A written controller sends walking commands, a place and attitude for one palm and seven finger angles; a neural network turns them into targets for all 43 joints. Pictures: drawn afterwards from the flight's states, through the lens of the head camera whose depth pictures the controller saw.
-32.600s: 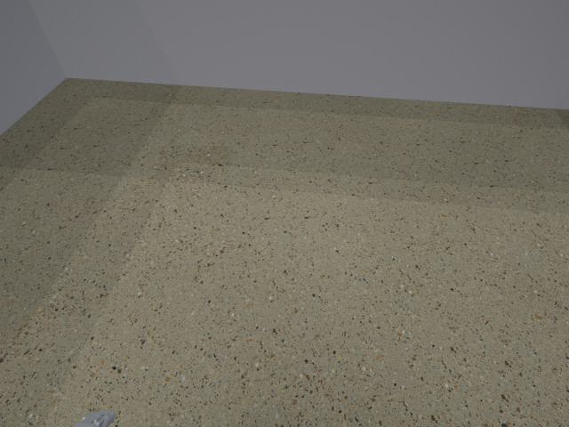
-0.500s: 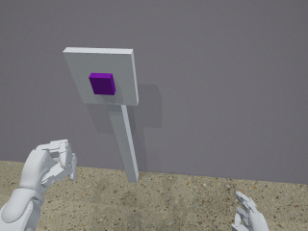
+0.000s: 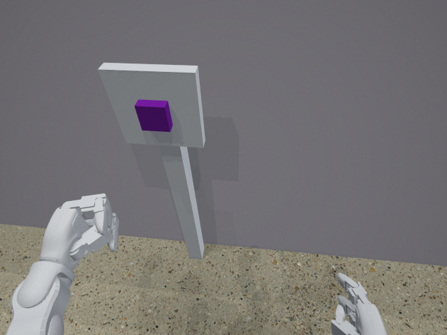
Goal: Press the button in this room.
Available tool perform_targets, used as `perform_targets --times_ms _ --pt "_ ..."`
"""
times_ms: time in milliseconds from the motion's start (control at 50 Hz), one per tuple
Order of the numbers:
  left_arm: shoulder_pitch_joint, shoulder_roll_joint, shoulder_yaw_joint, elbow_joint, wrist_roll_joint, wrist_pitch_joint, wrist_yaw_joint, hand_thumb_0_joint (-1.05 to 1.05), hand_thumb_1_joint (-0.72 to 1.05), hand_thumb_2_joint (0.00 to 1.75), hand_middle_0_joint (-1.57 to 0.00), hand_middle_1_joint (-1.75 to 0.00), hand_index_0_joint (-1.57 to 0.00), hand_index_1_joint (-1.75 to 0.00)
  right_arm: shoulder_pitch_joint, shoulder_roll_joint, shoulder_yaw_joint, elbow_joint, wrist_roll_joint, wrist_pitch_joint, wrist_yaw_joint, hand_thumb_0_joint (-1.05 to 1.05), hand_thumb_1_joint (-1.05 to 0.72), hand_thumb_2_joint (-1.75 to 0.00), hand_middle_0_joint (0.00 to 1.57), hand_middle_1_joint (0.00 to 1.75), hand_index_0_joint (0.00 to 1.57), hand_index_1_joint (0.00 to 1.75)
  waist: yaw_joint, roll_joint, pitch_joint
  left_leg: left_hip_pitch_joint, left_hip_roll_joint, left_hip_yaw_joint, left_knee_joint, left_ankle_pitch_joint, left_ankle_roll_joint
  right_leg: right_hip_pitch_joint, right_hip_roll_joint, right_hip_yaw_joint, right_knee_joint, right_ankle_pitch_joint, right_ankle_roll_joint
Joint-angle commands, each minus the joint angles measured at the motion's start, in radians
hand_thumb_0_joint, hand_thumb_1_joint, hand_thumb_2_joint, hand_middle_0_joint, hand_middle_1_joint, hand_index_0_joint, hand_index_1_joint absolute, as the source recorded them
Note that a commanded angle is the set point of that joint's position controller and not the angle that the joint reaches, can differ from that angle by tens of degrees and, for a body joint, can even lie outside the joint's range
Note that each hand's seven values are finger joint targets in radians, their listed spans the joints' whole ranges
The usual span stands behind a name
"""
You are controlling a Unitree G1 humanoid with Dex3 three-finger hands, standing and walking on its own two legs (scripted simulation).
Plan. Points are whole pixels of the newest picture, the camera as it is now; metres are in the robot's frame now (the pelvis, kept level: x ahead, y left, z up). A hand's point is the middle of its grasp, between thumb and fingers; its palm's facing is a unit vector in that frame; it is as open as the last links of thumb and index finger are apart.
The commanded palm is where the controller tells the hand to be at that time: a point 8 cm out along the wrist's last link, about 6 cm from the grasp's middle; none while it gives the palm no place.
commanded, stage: aim a knuckle at the button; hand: left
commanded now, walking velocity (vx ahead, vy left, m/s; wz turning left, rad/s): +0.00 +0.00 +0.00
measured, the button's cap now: (155, 115) +0.54 +0.21 +0.11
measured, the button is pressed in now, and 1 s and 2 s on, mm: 0 0 0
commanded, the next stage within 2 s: press the button with the knuckle in 1.74 s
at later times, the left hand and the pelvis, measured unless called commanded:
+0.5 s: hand (137, 186) +0.35 +0.19 +0.09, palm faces -0.01 -1.00 -0.04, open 3.1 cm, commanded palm +0.33 +0.24 +0.09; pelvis +0.00 +0.00 +0.00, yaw -2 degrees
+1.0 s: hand (157, 154) +0.44 +0.18 +0.08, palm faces -0.03 -1.00 -0.02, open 3.1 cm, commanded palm +0.42 +0.23 +0.08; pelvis +0.00 +0.01 -0.01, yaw -2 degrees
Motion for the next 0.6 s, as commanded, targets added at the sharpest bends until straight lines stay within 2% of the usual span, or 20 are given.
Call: perform_targets --times_ms 0,60,80,160,180,200,240,260,280,300,340,360,380,440,460,480,500,520,560,580 --pt "-0.323 0.161 0.049 -0.156 -0.007 -0.068 0.007 0.00 0.90 0.90 -1.30 -1.50 -1.30 -1.50 -0.085 -0.119 -0.051 -0.141 0.004 -0.058 -0.020 0.00 -0.90 -0.90 0.20 0.30 0.20 0.30 -0.036 -0.031 -0.144 0.048 -0.065 -0.007 -0.107 0.153 0.047 0.024 0.052 0.047 -0.120 0.154 -0.008" --pt "-0.394 0.171 0.051 -0.108 0.008 -0.069 0.020 0.00 0.90 0.90 -1.30 -1.50 -1.30 -1.50 -0.081 -0.117 -0.050 -0.134 0.003 -0.052 -0.022 0.00 -0.90 -0.90 0.20 0.30 0.20 0.30 -0.032 0.002 -0.161 0.059 -0.065 -0.011 -0.117 0.158 0.043 0.023 0.050 0.038 -0.111 0.159 -0.015" --pt "-0.396 0.186 0.064 -0.071 0.007 -0.064 0.025 0.00 0.90 0.90 -1.30 -1.50 -1.30 -1.50 -0.078 -0.120 -0.050 -0.134 -0.001 -0.047 -0.022 0.00 -0.90 -0.90 0.20 0.30 0.20 0.30 -0.031 -0.063 -0.160 0.042 -0.063 -0.012 -0.113 0.161 0.046 0.033 0.052 0.043 -0.113 0.161 -0.012" --pt "-0.429 0.181 0.075 -0.015 0.017 -0.066 0.042 0.00 0.90 0.90 -1.30 -1.50 -1.30 -1.50 -0.075 -0.116 -0.053 -0.136 -0.001 -0.031 -0.014 0.00 -0.90 -0.90 0.20 0.30 0.20 0.30 -0.016 -0.008 -0.194 0.052 -0.065 0.000 -0.119 0.205 0.039 0.050 0.048 0.038 -0.096 0.226 -0.017" --pt "-0.450 0.204 0.088 0.018 0.019 -0.068 0.047 0.00 0.90 0.90 -1.30 -1.50 -1.30 -1.50 -0.070 -0.120 -0.054 -0.132 -0.003 -0.024 -0.012 0.00 -0.90 -0.90 0.20 0.30 0.20 0.30 -0.022 -0.066 -0.178 0.033 -0.063 -0.002 -0.115 0.205 0.042 0.057 0.050 0.043 -0.101 0.225 -0.015" --pt "-0.462 0.195 0.084 0.024 0.021 -0.072 0.049 0.00 0.90 0.90 -1.30 -1.50 -1.30 -1.50 -0.069 -0.119 -0.057 -0.136 -0.003 -0.018 -0.010 0.00 -0.90 -0.90 0.20 0.30 0.20 0.30 -0.020 -0.058 -0.187 0.033 -0.065 0.004 -0.116 0.208 0.042 0.060 0.048 0.048 -0.100 0.238 -0.013" --pt "-0.482 0.195 0.086 0.034 0.030 -0.080 0.056 0.00 0.90 0.90 -1.30 -1.50 -1.30 -1.50 -0.064 -0.117 -0.058 -0.137 -0.003 -0.008 -0.006 0.00 -0.90 -0.90 0.20 0.30 0.20 0.30 -0.015 -0.003 -0.201 0.043 -0.065 0.008 -0.120 0.225 0.037 0.061 0.048 0.043 -0.089 0.259 -0.019" --pt "-0.514 0.178 0.065 0.042 0.031 -0.084 0.058 0.00 0.90 0.90 -1.30 -1.50 -1.30 -1.50 -0.063 -0.116 -0.058 -0.136 -0.001 -0.005 -0.004 0.00 -0.90 -0.90 0.20 0.30 0.20 0.30 -0.026 -0.009 -0.195 0.046 -0.064 0.009 -0.120 0.208 0.037 0.044 0.049 0.042 -0.094 0.243 -0.017" --pt "-0.541 0.197 0.078 0.082 0.029 -0.086 0.062 0.00 0.90 0.90 -1.30 -1.50 -1.30 -1.50 -0.055 -0.124 -0.058 -0.129 -0.004 0.002 -0.005 0.00 -0.90 -0.90 0.20 0.30 0.20 0.30 -0.035 -0.081 -0.179 0.019 -0.062 0.006 -0.115 0.189 0.041 0.046 0.052 0.049 -0.101 0.221 -0.014" --pt "-0.582 0.213 0.084 0.110 0.036 -0.090 0.065 0.00 0.90 0.90 -1.30 -1.50 -1.30 -1.50 -0.054 -0.128 -0.060 -0.123 -0.002 0.010 -0.007 0.00 -0.90 -0.90 0.20 0.30 0.20 0.30 -0.042 -0.083 -0.164 0.007 -0.061 0.008 -0.117 0.167 0.041 0.030 0.051 0.053 -0.106 0.200 -0.012" --pt "-0.685 0.220 0.078 0.133 0.043 -0.107 0.066 0.00 0.90 0.90 -1.30 -1.50 -1.30 -1.50 -0.046 -0.128 -0.061 -0.110 -0.002 0.020 -0.010 0.00 -0.90 -0.90 0.20 0.30 0.20 0.30 -0.055 -0.031 -0.178 0.020 -0.064 0.011 -0.114 0.144 0.040 0.011 0.049 0.060 -0.108 0.174 -0.014" --pt "-0.696 0.214 0.076 0.150 0.045 -0.112 0.065 0.00 0.90 0.90 -1.30 -1.50 -1.30 -1.50 -0.039 -0.128 -0.063 -0.111 -0.003 0.023 -0.010 0.00 -0.90 -0.90 0.20 0.30 0.20 0.30 -0.050 -0.036 -0.206 0.027 -0.065 0.010 -0.112 0.162 0.041 0.025 0.050 0.060 -0.100 0.196 -0.016" --pt "-0.704 0.234 0.086 0.175 0.048 -0.118 0.065 0.00 0.90 0.90 -1.30 -1.50 -1.30 -1.50 -0.034 -0.131 -0.063 -0.108 -0.005 0.028 -0.009 0.00 -0.90 -0.90 0.20 0.30 0.20 0.30 -0.050 -0.049 -0.214 0.019 -0.063 0.009 -0.106 0.166 0.043 0.034 0.051 0.065 -0.101 0.198 -0.017" --pt "-0.763 0.228 0.076 0.216 0.053 -0.138 0.060 0.00 0.90 0.90 -1.30 -1.50 -1.30 -1.50 -0.017 -0.130 -0.067 -0.099 -0.005 0.042 -0.008 0.00 -0.90 -0.90 0.20 0.30 0.20 0.30 -0.053 -0.008 -0.256 0.035 -0.065 0.013 -0.097 0.206 0.041 0.040 0.050 0.063 -0.084 0.259 -0.020" --pt "-0.793 0.217 0.064 0.240 0.054 -0.139 0.059 0.00 0.90 0.90 -1.30 -1.50 -1.30 -1.50 -0.009 -0.131 -0.067 -0.093 -0.006 0.047 -0.007 0.00 -0.90 -0.90 0.20 0.30 0.20 0.30 -0.063 -0.014 -0.264 0.038 -0.065 0.011 -0.093 0.206 0.042 0.029 0.051 0.061 -0.081 0.262 -0.019" --pt "-0.810 0.236 0.078 0.292 0.055 -0.138 0.059 0.00 0.90 0.90 -1.30 -1.50 -1.30 -1.50 0.004 -0.136 -0.068 -0.083 -0.006 0.056 -0.008 0.00 -0.90 -0.90 0.20 0.30 0.20 0.30 -0.069 -0.065 -0.246 0.016 -0.061 0.009 -0.087 0.197 0.044 0.027 0.055 0.062 -0.084 0.253 -0.017" --pt "-0.840 0.233 0.071 0.333 0.057 -0.137 0.056 0.00 0.90 0.90 -1.30 -1.50 -1.30 -1.50 0.006 -0.138 -0.068 -0.080 -0.005 0.064 -0.008 0.00 -0.90 -0.90 0.20 0.30 0.20 0.30 -0.075 -0.058 -0.227 0.001 -0.063 0.011 -0.087 0.180 0.043 0.010 0.052 0.065 -0.086 0.241 -0.015" --pt "-0.887 0.251 0.080 0.344 0.061 -0.144 0.056 0.00 0.90 0.90 -1.30 -1.50 -1.30 -1.50 0.014 -0.141 -0.070 -0.075 -0.006 0.070 -0.008 0.00 -0.90 -0.90 0.20 0.30 0.20 0.30 -0.076 -0.057 -0.244 0.001 -0.063 0.008 -0.085 0.183 0.043 0.010 0.052 0.065 -0.080 0.243 -0.017" --pt "-0.902 0.254 0.086 0.380 0.068 -0.152 0.059 0.00 0.90 0.90 -1.30 -1.50 -1.30 -1.50 0.025 -0.140 -0.073 -0.078 -0.008 0.082 -0.004 0.00 -0.90 -0.90 0.20 0.30 0.20 0.30 -0.067 -0.032 -0.276 0.006 -0.066 0.011 -0.079 0.205 0.043 0.018 0.051 0.066 -0.069 0.269 -0.020" --pt "-0.910 0.264 0.090 0.399 0.073 -0.158 0.062 0.00 0.90 0.90 -1.30 -1.50 -1.30 -1.50 0.035 -0.142 -0.073 -0.076 -0.009 0.088 -0.002 0.00 -0.90 -0.90 0.20 0.30 0.20 0.30 -0.070 -0.051 -0.283 0.000 -0.064 0.011 -0.071 0.216 0.046 0.023 0.054 0.066 -0.064 0.278 -0.020"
